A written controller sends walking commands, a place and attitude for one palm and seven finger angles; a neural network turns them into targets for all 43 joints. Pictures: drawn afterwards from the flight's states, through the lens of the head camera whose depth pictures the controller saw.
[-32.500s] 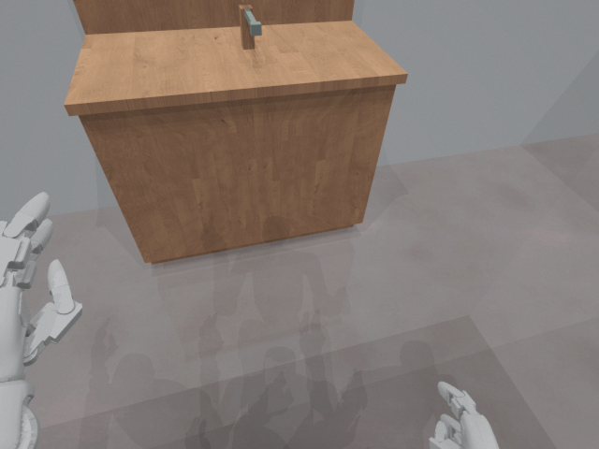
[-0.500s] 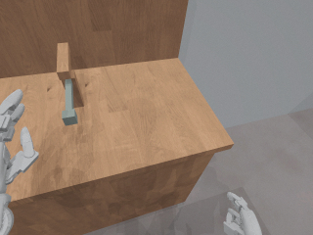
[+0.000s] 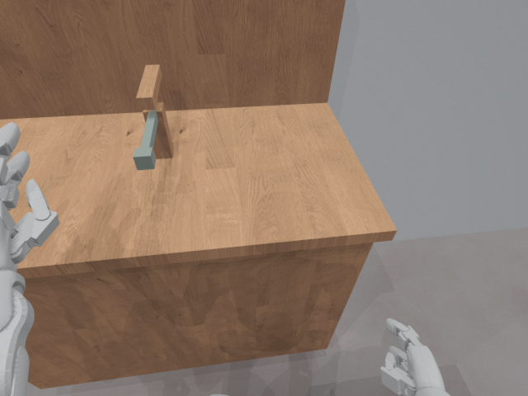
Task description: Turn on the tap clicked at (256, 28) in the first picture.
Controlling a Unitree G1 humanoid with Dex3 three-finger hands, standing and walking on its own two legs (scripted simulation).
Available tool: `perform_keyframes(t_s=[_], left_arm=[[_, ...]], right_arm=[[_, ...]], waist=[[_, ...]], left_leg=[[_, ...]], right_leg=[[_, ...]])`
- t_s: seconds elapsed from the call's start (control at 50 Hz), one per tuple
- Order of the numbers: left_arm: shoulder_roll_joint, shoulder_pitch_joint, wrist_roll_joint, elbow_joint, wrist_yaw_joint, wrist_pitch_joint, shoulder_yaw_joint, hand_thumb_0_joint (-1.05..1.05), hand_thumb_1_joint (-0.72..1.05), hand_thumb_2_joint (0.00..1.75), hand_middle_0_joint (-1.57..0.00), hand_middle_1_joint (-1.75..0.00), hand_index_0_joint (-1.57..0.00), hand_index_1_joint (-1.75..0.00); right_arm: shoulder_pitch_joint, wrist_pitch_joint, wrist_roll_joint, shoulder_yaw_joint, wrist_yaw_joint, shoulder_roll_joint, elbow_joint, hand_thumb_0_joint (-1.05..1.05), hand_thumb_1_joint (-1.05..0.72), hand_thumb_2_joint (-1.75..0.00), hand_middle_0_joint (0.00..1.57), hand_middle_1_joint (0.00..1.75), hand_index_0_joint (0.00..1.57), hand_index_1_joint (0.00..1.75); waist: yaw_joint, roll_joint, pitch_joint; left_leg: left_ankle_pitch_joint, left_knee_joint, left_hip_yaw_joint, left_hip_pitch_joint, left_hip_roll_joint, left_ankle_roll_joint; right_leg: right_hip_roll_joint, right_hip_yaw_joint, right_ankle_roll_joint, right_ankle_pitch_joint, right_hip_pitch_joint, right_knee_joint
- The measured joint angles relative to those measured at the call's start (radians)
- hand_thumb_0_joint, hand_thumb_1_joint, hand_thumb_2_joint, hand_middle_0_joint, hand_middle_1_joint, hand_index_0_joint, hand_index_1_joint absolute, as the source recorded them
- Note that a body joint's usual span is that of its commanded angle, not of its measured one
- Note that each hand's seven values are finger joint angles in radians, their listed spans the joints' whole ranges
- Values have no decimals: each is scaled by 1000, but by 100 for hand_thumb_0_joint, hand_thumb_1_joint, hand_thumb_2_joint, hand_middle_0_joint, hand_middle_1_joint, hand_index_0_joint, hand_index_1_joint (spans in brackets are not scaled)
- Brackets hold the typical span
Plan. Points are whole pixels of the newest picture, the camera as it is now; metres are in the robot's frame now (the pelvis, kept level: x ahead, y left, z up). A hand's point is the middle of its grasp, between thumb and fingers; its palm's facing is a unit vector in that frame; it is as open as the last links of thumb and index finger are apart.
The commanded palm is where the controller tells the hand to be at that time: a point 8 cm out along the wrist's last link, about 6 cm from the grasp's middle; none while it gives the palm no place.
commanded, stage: turn the palm inward beside the body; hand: left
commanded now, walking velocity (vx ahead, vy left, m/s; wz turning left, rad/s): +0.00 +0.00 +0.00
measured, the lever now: (144, 158) +0.42 +0.28 +0.14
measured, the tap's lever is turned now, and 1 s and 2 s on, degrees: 0 0 0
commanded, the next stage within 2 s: reach beside the lever's end, fingers flat in 1.70 s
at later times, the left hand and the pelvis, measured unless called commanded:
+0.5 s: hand (98, 220) +0.26 +0.26 +0.17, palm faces +0.43 -0.86 -0.27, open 7.4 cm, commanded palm +0.21 +0.29 +0.20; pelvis +0.04 +0.00 +0.00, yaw -2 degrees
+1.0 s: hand (88, 220) +0.24 +0.25 +0.19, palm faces +0.42 -0.89 -0.16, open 7.4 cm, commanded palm +0.19 +0.29 +0.20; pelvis +0.05 +0.03 +0.01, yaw -2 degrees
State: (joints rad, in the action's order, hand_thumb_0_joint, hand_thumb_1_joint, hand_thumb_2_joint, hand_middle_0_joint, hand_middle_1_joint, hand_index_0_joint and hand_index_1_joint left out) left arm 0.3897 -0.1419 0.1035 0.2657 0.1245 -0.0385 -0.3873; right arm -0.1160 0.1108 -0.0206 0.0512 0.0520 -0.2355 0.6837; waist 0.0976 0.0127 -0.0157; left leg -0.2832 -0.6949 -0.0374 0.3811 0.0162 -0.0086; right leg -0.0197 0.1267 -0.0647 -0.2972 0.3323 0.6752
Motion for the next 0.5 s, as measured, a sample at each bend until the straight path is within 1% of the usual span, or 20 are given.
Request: perform_keyframes(t_s=[0.04, 0.08, 0.1, 0.14, 0.2, 0.28, 0.34, 0.42, 0.46, 0.5], left_arm=[[4, 43, 2, -39, -20, 73, 23, 1, 90, 90, -21, -30, -21, -30], [14, 58, 6, -58, -48, 144, 60, 1, 90, 90, -21, -30, -20, -30], [20, 57, 10, -59, -61, 170, 77, 1, 90, 90, -20, -30, -20, -30], [33, 42, 26, -51, -77, 193, 94, 1, 90, 90, -21, -30, -20, -30], [39, 6, 62, -10, -73, 176, 73, 1, 90, 90, -21, -31, -21, -30], [33, -59, 103, 58, -35, 141, 6, 1, 89, 90, -22, -31, -21, -31], [25, -109, 111, 86, -18, 159, -27, 1, 89, 90, -22, -31, -21, -31], [5, -171, 114, 114, -24, 204, -22, 1, 90, 90, -21, -31, -21, -31], [-16, -198, 113, 141, -28, 201, -3, 1, 90, 90, -21, -30, -21, -30], [-36, -227, 114, 179, -34, 177, 22, 1, 90, 90, -21, -30, -21, -30]], right_arm=[[5, -5, -10, 7, 17, -6, 7, 1, -90, -90, 20, 30, 21, 30], [10, -9, -17, 9, 33, -9, 6, 1, -90, -90, 20, 30, 21, 30], [13, -10, -19, 7, 38, -8, 5, 1, -90, -90, 20, 30, 21, 30], [22, -9, -21, 4, 43, -4, 5, 1, -90, -90, 20, 30, 21, 30], [23, -8, -21, -11, 37, 7, 5, 1, -90, -90, 20, 30, 21, 30], [-11, -10, -30, -31, 30, 8, 13, 1, -90, -90, 20, 30, 21, 30], [-40, -10, -37, -42, 36, -12, 23, 1, -90, -90, 20, 30, 21, 30], [-62, 8, -41, -54, 52, -41, 35, 1, -90, -90, 20, 30, 20, 29], [-66, 32, -40, -58, 58, -46, 36, 1, -90, -90, 20, 30, 20, 29], [-68, 63, -37, -57, 59, -43, 31, 1, -90, -90, 20, 30, 20, 29]], waist=[[0, 22, 1], [-7, 45, 2], [-13, 54, 3], [-25, 64, 3], [-35, 57, 7], [-38, 47, 31], [-36, 54, 41], [-24, 64, 41], [-16, 63, 41], [-10, 54, 48]], left_leg=[[-7, -7, -10, 1, -2, 4], [-13, -9, -15, 1, -7, 8], [-19, -11, -15, 2, -10, 11], [-34, -14, -14, 5, -15, 20], [-38, -21, -11, 15, -18, 33], [-29, -35, -18, 20, -26, 41], [-32, -48, -23, 15, -28, 41], [-52, -55, -23, 5, -17, 27], [-60, -50, -19, 2, -8, 17], [-64, -39, -12, 2, 1, 6]], right_leg=[[-6, 5, -4, -4, -2, 2], [-15, 3, -4, -16, -2, 4], [-20, 1, -4, -23, -1, 4], [-28, -8, 1, -24, 5, 3], [-36, -19, 7, 5, 22, 6], [-54, -25, -7, -15, 29, 20], [-56, -20, -9, -33, 18, 25], [-45, -19, -5, -54, 2, 26], [-38, -23, -4, -58, 0, 22], [-29, -30, -4, -63, 3, 18]])
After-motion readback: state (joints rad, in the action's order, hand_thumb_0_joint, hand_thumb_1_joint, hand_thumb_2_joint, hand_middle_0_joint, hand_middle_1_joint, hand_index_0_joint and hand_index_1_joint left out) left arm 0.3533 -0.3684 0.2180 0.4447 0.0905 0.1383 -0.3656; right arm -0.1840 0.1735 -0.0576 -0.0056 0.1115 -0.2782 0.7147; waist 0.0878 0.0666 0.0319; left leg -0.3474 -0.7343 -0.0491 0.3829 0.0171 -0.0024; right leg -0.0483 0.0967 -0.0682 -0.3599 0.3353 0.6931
